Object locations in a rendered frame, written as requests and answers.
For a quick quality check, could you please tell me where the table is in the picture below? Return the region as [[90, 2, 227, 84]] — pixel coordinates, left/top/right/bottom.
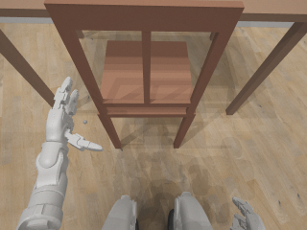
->
[[0, 0, 307, 116]]

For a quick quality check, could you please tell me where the left robot forearm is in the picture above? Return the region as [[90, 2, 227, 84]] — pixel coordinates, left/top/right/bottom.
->
[[15, 141, 69, 230]]

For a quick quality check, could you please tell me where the left robot hand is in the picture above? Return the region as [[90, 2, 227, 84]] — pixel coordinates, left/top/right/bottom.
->
[[45, 76, 104, 151]]

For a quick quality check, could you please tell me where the right robot hand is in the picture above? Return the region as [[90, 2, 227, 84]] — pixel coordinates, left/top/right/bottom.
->
[[229, 196, 267, 230]]

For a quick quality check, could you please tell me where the left robot shin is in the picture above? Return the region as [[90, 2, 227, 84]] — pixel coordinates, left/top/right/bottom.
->
[[121, 195, 135, 230]]

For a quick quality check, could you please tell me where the left robot thigh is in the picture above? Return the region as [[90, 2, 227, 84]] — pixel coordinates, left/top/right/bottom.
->
[[102, 198, 137, 230]]

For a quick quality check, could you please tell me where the chair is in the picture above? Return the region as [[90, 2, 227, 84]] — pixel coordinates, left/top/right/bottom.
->
[[43, 0, 245, 149]]

